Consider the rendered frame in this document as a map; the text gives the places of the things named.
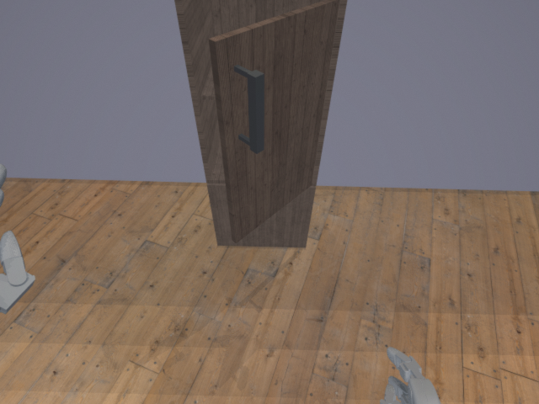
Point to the handle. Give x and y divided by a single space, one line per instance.
255 109

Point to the right robot hand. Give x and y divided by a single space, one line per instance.
418 391

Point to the left robot hand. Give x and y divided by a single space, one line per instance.
15 282

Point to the cupboard door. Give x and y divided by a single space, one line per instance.
293 50

